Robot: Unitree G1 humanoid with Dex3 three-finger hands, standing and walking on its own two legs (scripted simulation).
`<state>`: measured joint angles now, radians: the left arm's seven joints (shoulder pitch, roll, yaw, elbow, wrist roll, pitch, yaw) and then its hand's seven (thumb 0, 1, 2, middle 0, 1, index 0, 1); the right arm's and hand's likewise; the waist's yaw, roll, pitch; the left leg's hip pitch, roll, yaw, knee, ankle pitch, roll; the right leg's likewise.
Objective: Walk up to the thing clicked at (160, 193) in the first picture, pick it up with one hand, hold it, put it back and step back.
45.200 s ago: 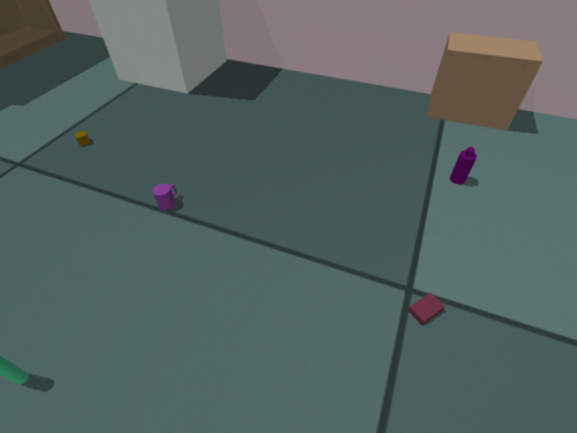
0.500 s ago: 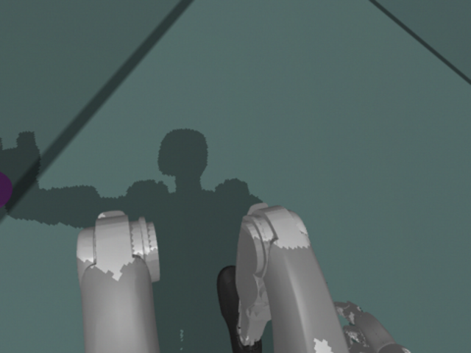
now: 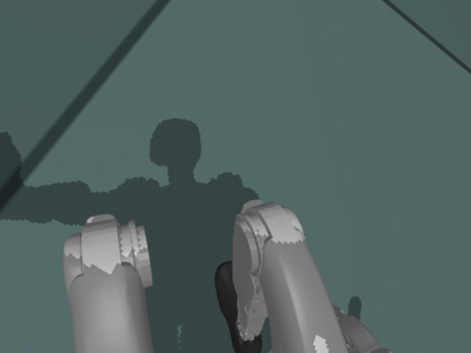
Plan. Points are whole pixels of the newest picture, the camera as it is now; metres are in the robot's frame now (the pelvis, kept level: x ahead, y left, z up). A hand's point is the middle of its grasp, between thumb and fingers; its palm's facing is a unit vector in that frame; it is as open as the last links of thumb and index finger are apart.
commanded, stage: rest palm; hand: left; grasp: from above
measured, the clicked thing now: out of the picture +0.38 +0.44 -0.24
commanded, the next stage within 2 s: close in 0.10 s
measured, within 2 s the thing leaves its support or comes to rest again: neither
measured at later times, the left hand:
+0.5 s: hand out of the picture +0.36 +0.41 -0.21, palm faces -0.41 -0.19 -0.89, open 12.5 cm
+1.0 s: hand out of the picture +0.36 +0.41 -0.21, palm faces -0.42 -0.19 -0.88, open 11.6 cm
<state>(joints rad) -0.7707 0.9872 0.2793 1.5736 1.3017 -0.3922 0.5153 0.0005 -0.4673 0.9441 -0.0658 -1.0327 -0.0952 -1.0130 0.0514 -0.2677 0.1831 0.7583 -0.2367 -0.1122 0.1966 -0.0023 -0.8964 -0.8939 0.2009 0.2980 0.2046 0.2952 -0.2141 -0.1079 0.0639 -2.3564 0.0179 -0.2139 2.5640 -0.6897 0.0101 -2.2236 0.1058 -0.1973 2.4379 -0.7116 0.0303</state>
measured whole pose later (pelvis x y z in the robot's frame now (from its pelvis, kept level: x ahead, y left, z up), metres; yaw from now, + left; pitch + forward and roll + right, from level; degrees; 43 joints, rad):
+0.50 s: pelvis +0.00 +0.00 -0.01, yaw -1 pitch +24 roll -13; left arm -0.82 1.04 0.25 1.64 1.34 -0.38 0.57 0.00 -0.29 0.92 -0.17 -1.06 -0.21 -1.02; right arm 0.02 -0.29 0.21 0.75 -0.27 -0.13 0.19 0.00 -0.89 -0.89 0.20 0.30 0.20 0.29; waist -0.23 -0.15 0.07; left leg -2.36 0.02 -0.23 2.59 -0.69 0.01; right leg -2.22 0.11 -0.21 2.45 -0.70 0.04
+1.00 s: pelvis +0.00 +0.00 +0.00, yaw -1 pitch +24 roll -13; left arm -0.82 1.07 0.24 1.66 1.33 -0.41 0.56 0.00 -0.23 0.87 -0.26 -0.99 -0.38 -0.96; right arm 0.02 -0.31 0.25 0.72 -0.27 -0.14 0.19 0.00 -0.89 -0.89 0.20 0.30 0.20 0.29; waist -0.23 -0.15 0.09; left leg -2.34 0.03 -0.23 2.59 -0.69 0.02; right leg -2.21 0.12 -0.21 2.44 -0.70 0.04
